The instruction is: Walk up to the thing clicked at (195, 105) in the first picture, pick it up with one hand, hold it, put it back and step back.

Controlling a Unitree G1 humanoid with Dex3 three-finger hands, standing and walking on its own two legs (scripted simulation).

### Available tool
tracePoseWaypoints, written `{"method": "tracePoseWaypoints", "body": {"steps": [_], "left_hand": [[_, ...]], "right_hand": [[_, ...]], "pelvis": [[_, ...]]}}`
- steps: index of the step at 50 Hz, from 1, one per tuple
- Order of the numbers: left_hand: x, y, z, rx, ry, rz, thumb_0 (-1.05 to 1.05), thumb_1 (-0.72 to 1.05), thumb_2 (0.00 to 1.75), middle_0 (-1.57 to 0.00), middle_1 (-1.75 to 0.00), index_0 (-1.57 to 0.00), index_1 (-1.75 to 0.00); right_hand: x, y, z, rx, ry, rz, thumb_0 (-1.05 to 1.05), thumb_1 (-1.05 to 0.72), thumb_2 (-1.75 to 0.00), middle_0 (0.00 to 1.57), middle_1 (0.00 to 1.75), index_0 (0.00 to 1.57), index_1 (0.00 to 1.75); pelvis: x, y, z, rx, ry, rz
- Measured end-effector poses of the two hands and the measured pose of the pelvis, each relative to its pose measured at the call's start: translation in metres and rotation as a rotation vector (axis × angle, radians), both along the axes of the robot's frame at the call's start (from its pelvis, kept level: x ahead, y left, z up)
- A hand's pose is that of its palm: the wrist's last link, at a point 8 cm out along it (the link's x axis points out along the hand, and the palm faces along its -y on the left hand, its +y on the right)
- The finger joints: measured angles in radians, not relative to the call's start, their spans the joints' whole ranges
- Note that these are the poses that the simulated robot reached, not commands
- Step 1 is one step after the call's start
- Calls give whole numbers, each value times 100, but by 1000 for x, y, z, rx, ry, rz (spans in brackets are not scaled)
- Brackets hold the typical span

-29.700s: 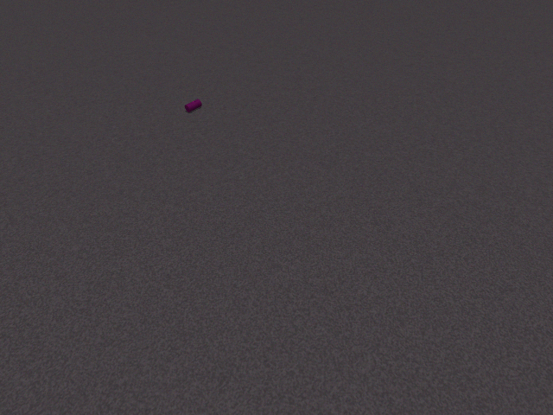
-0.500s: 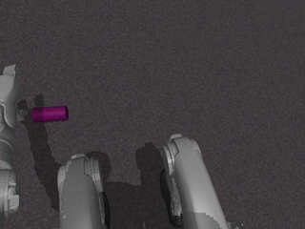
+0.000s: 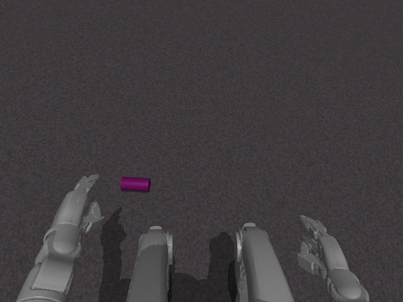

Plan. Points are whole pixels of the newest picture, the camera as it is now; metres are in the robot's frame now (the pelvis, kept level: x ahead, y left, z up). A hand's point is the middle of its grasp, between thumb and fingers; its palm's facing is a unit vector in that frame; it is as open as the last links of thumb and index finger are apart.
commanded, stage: home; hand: left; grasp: from above
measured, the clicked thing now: (135, 184) +0.51 +0.24 -0.51
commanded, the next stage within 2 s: none
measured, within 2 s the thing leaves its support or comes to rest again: neither
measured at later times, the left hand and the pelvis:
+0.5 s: hand (68, 233) +0.24 +0.18 +0.11, palm faces +0.09 -0.97 -0.20, open 7.4 cm; pelvis +0.06 +0.00 +0.16, yaw +2 degrees
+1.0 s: hand (58, 247) +0.23 +0.18 +0.13, palm faces +0.10 -0.98 -0.19, open 7.4 cm; pelvis +0.07 +0.00 +0.18, yaw +3 degrees
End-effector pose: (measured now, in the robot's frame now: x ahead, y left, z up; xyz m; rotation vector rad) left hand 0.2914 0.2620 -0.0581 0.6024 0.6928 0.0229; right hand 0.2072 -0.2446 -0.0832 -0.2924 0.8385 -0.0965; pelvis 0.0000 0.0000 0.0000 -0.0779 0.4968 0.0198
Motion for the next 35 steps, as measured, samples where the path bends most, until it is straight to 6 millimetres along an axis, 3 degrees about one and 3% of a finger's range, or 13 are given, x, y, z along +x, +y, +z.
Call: {"method": "tracePoseWaypoints", "body": {"steps": [9, 21, 28, 35], "left_hand": [[-34, -15, 71, -189, 55, 178, 2, 89, 90, -21, -30, -21, -30], [-58, -27, 167, -339, 75, 315, 2, 90, 90, -20, -30, -20, -30], [-72, -30, 209, -352, 51, 311, 2, 90, 90, -20, -30, -20, -30], [-83, -30, 220, -357, 53, 317, 1, 90, 90, -20, -30, -20, -30]], "right_hand": [[0, 19, 73, 28, -71, -40, 1, -91, -90, 20, 30, 21, 30], [-20, 9, 156, -26, -104, -138, 2, -91, -90, 20, 30, 21, 30], [-5, 5, 190, -39, -195, -148, 2, -91, -90, 20, 30, 21, 30], [23, 8, 208, -30, -293, -105, 2, -91, -90, 20, 30, 21, 30]], "pelvis": [[19, -1, 68, 11, -91, 11], [54, -1, 147, 19, -224, 21], [69, 0, 171, 26, -281, 25], [74, -1, 179, 32, -313, 33]]}}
